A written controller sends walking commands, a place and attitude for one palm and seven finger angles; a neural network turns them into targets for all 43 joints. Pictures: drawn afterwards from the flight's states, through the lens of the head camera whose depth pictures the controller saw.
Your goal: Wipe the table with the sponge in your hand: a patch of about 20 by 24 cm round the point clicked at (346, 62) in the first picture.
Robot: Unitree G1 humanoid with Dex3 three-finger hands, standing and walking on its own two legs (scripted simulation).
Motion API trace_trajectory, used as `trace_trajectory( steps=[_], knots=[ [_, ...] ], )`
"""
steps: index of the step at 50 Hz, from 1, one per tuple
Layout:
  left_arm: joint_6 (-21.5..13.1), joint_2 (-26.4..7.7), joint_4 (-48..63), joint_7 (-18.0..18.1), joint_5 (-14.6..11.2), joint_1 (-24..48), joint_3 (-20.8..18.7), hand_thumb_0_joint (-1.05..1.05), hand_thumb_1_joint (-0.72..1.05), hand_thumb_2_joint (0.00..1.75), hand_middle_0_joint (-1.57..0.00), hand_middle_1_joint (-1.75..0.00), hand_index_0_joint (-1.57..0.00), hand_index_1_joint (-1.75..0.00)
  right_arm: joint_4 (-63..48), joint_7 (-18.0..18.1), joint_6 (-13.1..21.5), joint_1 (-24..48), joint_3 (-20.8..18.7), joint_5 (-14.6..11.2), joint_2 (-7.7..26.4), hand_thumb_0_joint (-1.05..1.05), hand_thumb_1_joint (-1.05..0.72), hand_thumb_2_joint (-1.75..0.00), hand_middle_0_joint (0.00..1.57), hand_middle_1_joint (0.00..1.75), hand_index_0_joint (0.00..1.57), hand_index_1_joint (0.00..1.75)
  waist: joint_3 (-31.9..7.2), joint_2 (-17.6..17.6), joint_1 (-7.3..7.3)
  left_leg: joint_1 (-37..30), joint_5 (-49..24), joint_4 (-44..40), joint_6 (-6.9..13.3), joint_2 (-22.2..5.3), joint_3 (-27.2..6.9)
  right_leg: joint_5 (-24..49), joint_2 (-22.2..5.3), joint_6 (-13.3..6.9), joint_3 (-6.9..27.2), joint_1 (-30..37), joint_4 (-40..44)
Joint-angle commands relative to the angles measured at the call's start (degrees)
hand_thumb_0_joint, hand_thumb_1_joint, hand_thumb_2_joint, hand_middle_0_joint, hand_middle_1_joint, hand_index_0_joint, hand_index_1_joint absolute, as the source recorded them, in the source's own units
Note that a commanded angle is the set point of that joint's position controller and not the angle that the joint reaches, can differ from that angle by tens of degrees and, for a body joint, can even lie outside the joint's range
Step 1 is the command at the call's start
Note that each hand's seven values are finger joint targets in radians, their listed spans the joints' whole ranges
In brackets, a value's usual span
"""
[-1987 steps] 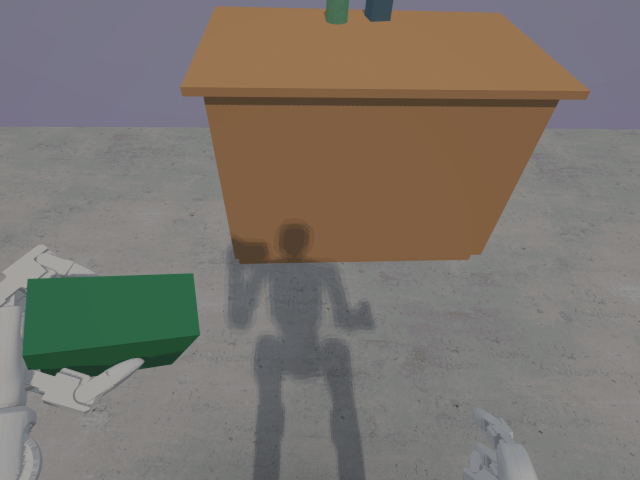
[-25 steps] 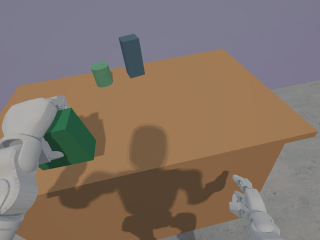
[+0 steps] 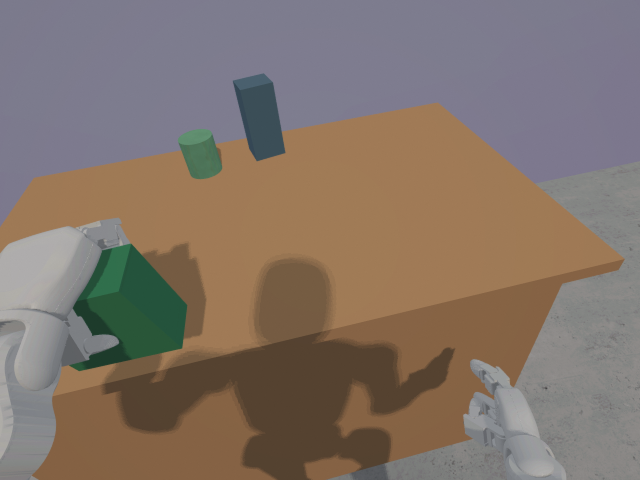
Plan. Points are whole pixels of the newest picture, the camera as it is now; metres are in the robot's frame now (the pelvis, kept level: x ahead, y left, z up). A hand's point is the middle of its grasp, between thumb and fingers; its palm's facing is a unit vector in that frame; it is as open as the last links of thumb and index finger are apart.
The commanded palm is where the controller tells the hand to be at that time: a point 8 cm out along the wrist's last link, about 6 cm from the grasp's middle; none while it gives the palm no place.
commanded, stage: bring the sponge back beside the body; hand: left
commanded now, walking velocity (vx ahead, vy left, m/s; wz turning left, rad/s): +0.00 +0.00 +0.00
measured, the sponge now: (114, 321) +0.21 +0.28 +0.15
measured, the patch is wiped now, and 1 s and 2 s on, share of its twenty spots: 1.00 1.00 1.00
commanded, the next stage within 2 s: step back with the hand held close in 0.42 s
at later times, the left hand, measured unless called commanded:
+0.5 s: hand (85, 304) +0.19 +0.28 +0.20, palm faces +0.23 -0.11 -0.97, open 10.0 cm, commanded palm +0.14 +0.28 +0.27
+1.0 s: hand (89, 269) +0.20 +0.26 +0.24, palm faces +0.46 -0.79 -0.40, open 10.0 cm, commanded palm +0.13 +0.30 +0.25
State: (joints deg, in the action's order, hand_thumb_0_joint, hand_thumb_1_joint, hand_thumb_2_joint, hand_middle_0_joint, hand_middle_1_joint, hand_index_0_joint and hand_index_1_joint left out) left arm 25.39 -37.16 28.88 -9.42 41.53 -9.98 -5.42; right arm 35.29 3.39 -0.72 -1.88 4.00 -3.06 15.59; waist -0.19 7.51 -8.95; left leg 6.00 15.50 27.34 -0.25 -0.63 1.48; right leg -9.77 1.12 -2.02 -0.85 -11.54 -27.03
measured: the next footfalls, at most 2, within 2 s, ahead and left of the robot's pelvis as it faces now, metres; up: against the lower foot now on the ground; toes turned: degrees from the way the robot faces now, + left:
left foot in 1.78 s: -0.03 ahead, +0.15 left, +0.00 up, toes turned +8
right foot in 2.00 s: -0.07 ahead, -0.10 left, +0.00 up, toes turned +2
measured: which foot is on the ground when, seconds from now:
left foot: down 0.00-1.00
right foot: down 0.00-1.00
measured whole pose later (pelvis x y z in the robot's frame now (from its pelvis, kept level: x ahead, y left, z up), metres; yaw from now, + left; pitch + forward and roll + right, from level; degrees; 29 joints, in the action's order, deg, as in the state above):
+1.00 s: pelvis -0.03 +0.02 -0.01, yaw +0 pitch +0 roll +0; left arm -9.6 -27.2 36.1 8.7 -3.9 -20.3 -29.5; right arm 35.9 3.4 1.8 -16.2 0.4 -1.3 13.9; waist 0.0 -0.7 3.5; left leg 20.0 17.6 37.2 1.3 0.6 0.8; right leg -9.4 0.4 -0.2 -0.7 -23.8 -32.9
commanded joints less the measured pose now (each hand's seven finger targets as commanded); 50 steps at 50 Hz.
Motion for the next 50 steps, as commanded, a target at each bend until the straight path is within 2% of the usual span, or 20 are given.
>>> trace_trajectory(
  steps=[1, 7, 8, 11, 13, 17, 18, 24, 26, 27, 28, 29, 30, 31, 33, 34, 35, 38, 44, 50],
  knots=[
    [-0.6, -12.6, 10.0, 3.1, 1.5, 8.6, -9.8, 0.00, 0.10, 1.30, -1.20, -1.60, -1.20, -1.60, -11.4, 0.2, 3.4, 14.2, -2.3, 0.3, 4.9, 0.00, -0.90, -0.90, 0.20, 0.30, 0.20, 0.30, -6.9, -4.5, -0.23, 4.9, -7.2, -4.1, 1.9, 1.2, -3.0, -4.2, -0.9, -1.2, 6.1, 5.4, 6.1],
    [-0.9, -13.6, 10.1, 4.1, 2.0, 11.9, -10.0, 0.00, 0.10, 1.30, -1.20, -1.60, -1.20, -1.60, -11.1, 0.5, 3.3, 14.2, -2.3, 0.2, 4.8, 0.00, -0.90, -0.90, 0.20, 0.30, 0.20, 0.30, -5.9, -3.4, -0.05, 4.8, -5.7, -5.0, 1.8, 1.2, -3.2, -6.1, -0.7, -1.3, 6.1, 5.0, 6.6],
    [-0.8, -14.1, 11.5, 4.0, 2.3, 12.7, -10.4, 0.00, 0.10, 1.30, -1.20, -1.60, -1.20, -1.60, -11.8, 0.6, 4.0, 16.1, -2.1, -0.3, 4.6, 0.00, -0.90, -0.90, 0.20, 0.30, 0.20, 0.30, -6.3, -1.7, 0.05, 4.4, -4.7, -5.2, 1.8, 1.2, -3.8, -7.2, 0.1, -1.9, 8.2, 4.8, 6.8],
    [-0.6, -12.9, 8.5, 4.1, 2.0, 12.7, -9.2, 0.00, 0.10, 1.30, -1.20, -1.60, -1.20, -1.60, -11.0, 0.7, 3.4, 14.5, -2.2, 0.1, 4.9, 0.00, -0.90, -0.90, 0.20, 0.30, 0.20, 0.30, -5.1, -3.6, -0.03, 5.0, -4.2, -5.6, 1.8, 1.2, -3.3, -7.6, -0.6, -1.3, 6.0, 4.8, 7.0],
    [-0.7, -13.4, 11.3, 3.8, 2.3, 13.8, -9.4, 0.00, 0.10, 1.30, -1.20, -1.60, -1.20, -1.60, -12.0, 0.7, 4.0, 16.8, -2.0, -0.6, 4.5, 0.00, -0.90, -0.90, 0.20, 0.30, 0.20, 0.30, -6.2, -0.7, 0.11, 4.5, -3.0, -6.0, 1.7, 1.3, -3.8, -8.5, 0.1, -1.8, 7.7, 5.0, 6.8],
    [-0.7, -12.7, 9.8, 3.7, 1.8, 12.2, -9.0, 0.00, 0.10, 1.30, -1.20, -1.60, -1.20, -1.60, -11.3, 0.7, 3.5, 14.9, -2.1, 0.0, 4.6, 0.00, -0.90, -0.90, 0.20, 0.30, 0.20, 0.30, -5.3, -3.6, -0.14, 5.2, -2.7, -6.4, 1.8, 1.1, -3.4, -8.1, -0.5, -1.1, 5.2, 5.2, 6.7],
    [-0.5, -12.8, 10.8, 3.5, 2.0, 12.2, -9.4, 0.00, 0.10, 1.30, -1.20, -1.60, -1.20, -1.60, -12.1, 0.8, 4.1, 16.7, -1.8, -0.5, 4.4, 0.00, -0.90, -0.90, 0.20, 0.30, 0.20, 0.30, -5.6, -2.2, -0.03, 5.1, -1.5, -6.4, 1.8, 1.1, -3.9, -9.3, 0.2, -1.5, 7.4, 4.9, 6.9],
    [-0.8, -13.6, 11.9, 4.2, 2.1, 13.7, -10.0, 0.00, 0.10, 1.30, -1.20, -1.60, -1.20, -1.60, -11.9, 0.7, 4.0, 15.0, -1.9, 0.2, 4.6, 0.00, -0.90, -0.90, 0.20, 0.30, 0.20, 0.30, -7.3, -1.1, -0.43, 5.7, -2.8, -5.9, 1.8, 1.3, -3.4, -7.5, -0.3, -1.4, 5.8, 6.3, 5.7],
    [-0.8, -12.8, 10.1, 4.3, 1.9, 11.5, -9.7, 0.00, 0.10, 1.30, -1.20, -1.60, -1.20, -1.60, -11.3, 0.6, 3.7, 14.6, -2.1, 0.2, 4.7, 0.00, -0.90, -0.90, 0.20, 0.30, 0.20, 0.30, -6.2, -2.6, -0.45, 5.6, -3.9, -6.1, 1.8, 1.2, -3.4, -6.4, -0.2, -1.5, 5.6, 6.1, 6.0],
    [0.1, -7.2, 0.8, 4.1, 2.7, 10.3, -4.7, 0.00, 0.10, 1.30, -1.20, -1.60, -1.20, -1.60, -10.2, 1.0, 3.3, 13.5, -2.0, 0.0, 4.9, 0.00, -0.90, -0.90, 0.20, 0.30, 0.20, 0.30, -1.3, -5.4, 1.30, 7.0, -2.1, -6.3, 1.5, 1.1, -2.7, -8.0, 0.2, -1.2, 4.9, 2.9, 7.0],
    [-14.8, -0.6, 15.4, 9.6, -41.0, 25.9, -18.9, 0.00, 0.10, 1.30, -1.20, -1.60, -1.20, -1.60, -22.1, 0.2, 4.2, 1.5, -2.1, -0.8, 2.0, 0.00, -0.90, -0.90, 0.20, 0.30, 0.20, 0.30, 11.2, -13.4, 9.16, 6.3, 12.4, -2.2, 2.4, 0.9, -4.6, -16.6, -1.6, -0.2, 10.7, -12.4, 15.8],
    [-19.5, -4.4, 5.5, 11.6, -41.1, 8.9, -20.3, 0.00, 0.10, 1.30, -1.20, -1.60, -1.20, -1.60, -15.4, 0.7, 5.0, -2.5, -1.4, 1.5, 3.1, 0.00, -0.90, -0.90, 0.20, 0.30, 0.20, 0.30, 1.6, -23.3, 7.74, 4.4, 11.9, 3.6, 3.4, 1.4, -3.8, -20.0, -4.5, -1.5, 10.1, -13.1, 15.1],
    [-22.6, -3.4, 9.8, 13.2, -43.9, 5.0, -22.6, 0.00, 0.10, 1.30, -1.20, -1.60, -1.20, -1.60, -14.5, 0.8, 4.9, -4.3, -2.4, 1.5, 2.9, 0.00, -0.90, -0.90, 0.20, 0.30, 0.20, 0.30, -1.5, -26.8, 8.16, 3.4, 9.2, 8.9, 3.2, 1.8, -3.3, -18.5, -8.1, -1.9, 11.8, -13.3, 15.2],
    [-25.6, -3.6, 16.5, 14.2, -44.6, 4.2, -23.4, 0.00, 0.10, 1.30, -1.20, -1.60, -1.20, -1.60, -13.7, 0.7, 5.1, -5.0, -2.0, 2.0, 2.5, 0.00, -0.90, -0.90, 0.20, 0.30, 0.20, 0.30, -7.1, -21.8, 8.85, 2.2, 5.4, 9.2, 3.1, 0.6, -2.5, -10.6, -11.1, -2.7, 12.4, -10.0, 12.5],
    [-30.7, -5.3, 25.6, 16.5, -46.0, 3.1, -27.1, 0.00, 0.10, 1.30, -1.20, -1.60, -1.20, -1.60, -13.2, 0.8, 5.5, -3.6, -2.2, 2.6, 4.1, 0.00, -0.90, -0.90, 0.20, 0.30, 0.20, 0.30, -11.5, -1.5, 9.03, 2.3, 0.3, 3.1, 2.6, -2.0, -4.1, 0.9, -11.6, -3.0, 11.6, -5.8, 4.5],
    [-32.5, -3.1, 24.5, 17.4, -46.4, -1.3, -27.9, 0.00, 0.10, 1.30, -1.20, -1.60, -1.20, -1.60, -12.6, 0.9, 5.8, -4.0, -2.7, 2.8, 4.2, 0.00, -0.90, -0.90, 0.20, 0.30, 0.20, 0.30, -12.2, 2.9, 8.47, 5.0, -0.8, 0.0, 2.9, -4.1, -6.5, 2.7, -9.8, -2.1, 8.8, -3.3, 1.0],
    [-33.7, -2.1, 24.6, 18.1, -46.8, -3.1, -28.5, 0.00, 0.10, 1.30, -1.20, -1.60, -1.20, -1.60, -12.6, 0.7, 5.9, -3.9, -3.4, 2.4, 4.6, 0.00, -0.90, -0.90, 0.20, 0.30, 0.20, 0.30, -11.1, 2.9, 8.51, 9.1, 1.3, -1.7, 3.1, -5.5, -8.6, 2.1, -8.1, -1.1, 7.4, -2.3, -0.1],
    [-36.1, -0.9, 21.4, 19.2, -46.6, -4.2, -29.2, 0.00, 0.10, 1.30, -1.20, -1.60, -1.20, -1.60, -12.0, 0.7, 6.3, -4.1, -4.2, 2.3, 4.9, 0.00, -0.90, -0.90, 0.20, 0.30, 0.20, 0.30, -7.7, 0.5, 9.16, 15.3, -1.2, -1.6, 2.9, -6.2, -10.1, 7.1, -7.1, -0.2, 5.9, -1.5, -2.7],
    [-37.8, 0.3, 15.0, 19.2, -46.2, -5.7, -29.1, 0.00, 0.10, 1.30, -1.20, -1.60, -1.20, -1.60, -10.6, 0.4, 5.9, -4.9, -5.7, 1.5, 4.8, 0.00, -0.90, -0.90, 0.20, 0.30, 0.20, 0.30, -8.9, -5.5, 9.69, 16.5, -4.9, 1.3, 2.5, -7.0, -10.3, 10.4, -7.9, 0.2, 6.0, -1.5, -3.3],
    [-39.2, 0.0, 22.7, 19.5, -45.3, -8.7, -29.9, 0.00, 0.10, 1.30, -1.20, -1.60, -1.20, -1.60, -11.4, 0.1, 7.0, -3.4, -5.8, 2.1, 4.9, 0.00, -0.90, -0.90, 0.20, 0.30, 0.20, 0.30, -8.6, -0.5, 9.10, 21.9, 2.7, -3.1, 3.5, -8.2, -12.3, 4.1, -5.4, 0.9, 4.2, -1.3, -6.6]
  ],
)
